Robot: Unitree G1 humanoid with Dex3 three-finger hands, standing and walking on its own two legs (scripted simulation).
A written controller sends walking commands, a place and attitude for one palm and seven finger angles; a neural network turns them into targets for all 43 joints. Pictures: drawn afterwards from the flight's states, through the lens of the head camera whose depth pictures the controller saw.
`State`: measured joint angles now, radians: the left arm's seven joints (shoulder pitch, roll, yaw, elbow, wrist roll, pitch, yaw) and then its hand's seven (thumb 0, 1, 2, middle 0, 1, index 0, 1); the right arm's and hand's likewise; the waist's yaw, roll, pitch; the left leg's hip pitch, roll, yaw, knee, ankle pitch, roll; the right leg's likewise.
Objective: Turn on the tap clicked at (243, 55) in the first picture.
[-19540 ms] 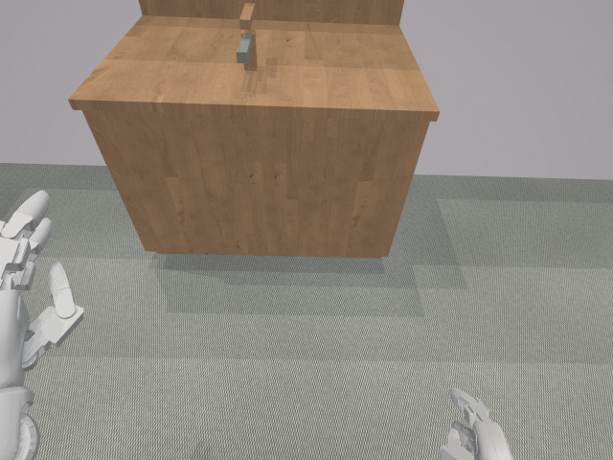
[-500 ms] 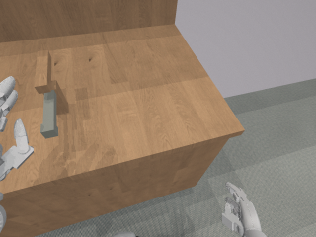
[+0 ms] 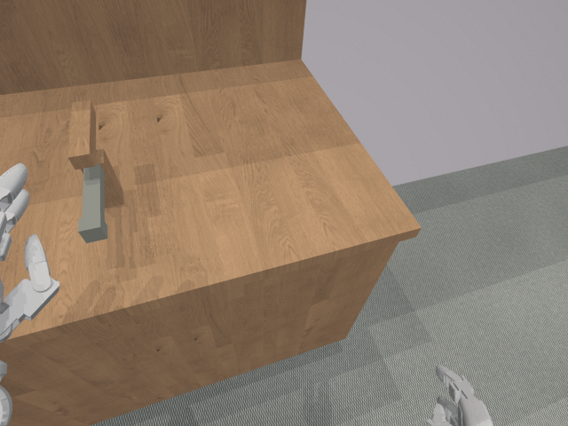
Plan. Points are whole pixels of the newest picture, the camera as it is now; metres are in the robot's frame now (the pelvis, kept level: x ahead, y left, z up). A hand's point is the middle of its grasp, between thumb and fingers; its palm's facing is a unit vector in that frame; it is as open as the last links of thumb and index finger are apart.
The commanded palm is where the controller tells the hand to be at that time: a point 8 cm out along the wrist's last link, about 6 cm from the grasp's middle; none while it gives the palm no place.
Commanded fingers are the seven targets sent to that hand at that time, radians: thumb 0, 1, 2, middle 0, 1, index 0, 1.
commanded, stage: come to a stop and stand still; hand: left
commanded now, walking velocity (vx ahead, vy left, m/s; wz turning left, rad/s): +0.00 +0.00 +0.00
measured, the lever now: (93, 228) +0.35 +0.29 +0.07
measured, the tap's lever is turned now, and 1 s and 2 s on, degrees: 0 0 0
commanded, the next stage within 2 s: look again from close up in 0.50 s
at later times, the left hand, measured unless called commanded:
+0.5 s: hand (40, 263) +0.24 +0.27 +0.16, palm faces +0.39 -0.85 -0.36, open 7.5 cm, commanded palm +0.18 +0.30 +0.18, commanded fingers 0.00 0.90 0.90 -0.20 -0.30 -0.20 -0.30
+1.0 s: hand (17, 299) +0.21 +0.28 +0.15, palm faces +0.40 -0.80 -0.44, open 7.5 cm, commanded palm +0.14 +0.29 +0.18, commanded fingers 0.00 0.90 0.90 -0.20 -0.30 -0.20 -0.30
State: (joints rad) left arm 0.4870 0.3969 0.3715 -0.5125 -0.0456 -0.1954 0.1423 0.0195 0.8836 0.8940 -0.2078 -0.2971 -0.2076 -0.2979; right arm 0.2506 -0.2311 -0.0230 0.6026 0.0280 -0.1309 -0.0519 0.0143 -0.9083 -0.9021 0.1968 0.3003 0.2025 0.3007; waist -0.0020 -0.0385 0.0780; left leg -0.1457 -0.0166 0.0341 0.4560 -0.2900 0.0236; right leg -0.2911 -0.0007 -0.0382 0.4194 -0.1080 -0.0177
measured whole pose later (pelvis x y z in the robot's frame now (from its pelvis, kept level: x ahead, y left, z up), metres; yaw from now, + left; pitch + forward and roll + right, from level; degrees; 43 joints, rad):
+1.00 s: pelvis +0.00 +0.00 -0.01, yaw +4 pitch +1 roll +0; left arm 0.45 0.49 0.39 -0.44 -0.10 -0.30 0.12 0.02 0.88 0.89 -0.21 -0.30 -0.21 -0.30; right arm 0.26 -0.28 0.01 0.61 0.00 -0.20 0.04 0.01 -0.91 -0.90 0.20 0.30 0.20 0.30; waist 0.04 -0.04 0.10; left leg -0.26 -0.04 -0.03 0.57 -0.34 0.03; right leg -0.37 -0.01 -0.05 0.53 -0.18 -0.01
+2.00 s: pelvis +0.01 +0.01 +0.00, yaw +1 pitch -2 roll +0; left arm 0.38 0.34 0.36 -0.42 -0.05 -0.26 0.10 0.02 0.88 0.89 -0.21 -0.30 -0.21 -0.30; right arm 0.20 -0.21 0.00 0.59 0.01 -0.16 -0.02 0.01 -0.91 -0.90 0.20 0.30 0.20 0.30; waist 0.03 -0.02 0.06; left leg -0.13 -0.02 0.02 0.50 -0.33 0.03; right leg -0.27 0.02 0.00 0.46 -0.16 -0.01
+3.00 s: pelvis +0.01 -0.03 +0.00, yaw +2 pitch +0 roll -1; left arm 0.46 0.34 0.33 -0.49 -0.06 -0.19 0.12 0.02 0.88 0.89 -0.21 -0.30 -0.21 -0.30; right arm 0.21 -0.23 -0.01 0.58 0.01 -0.11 -0.02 0.01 -0.91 -0.90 0.20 0.30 0.20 0.30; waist 0.00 0.01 0.05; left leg -0.19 0.03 -0.04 0.52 -0.33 0.01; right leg -0.28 0.07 -0.05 0.40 -0.12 -0.06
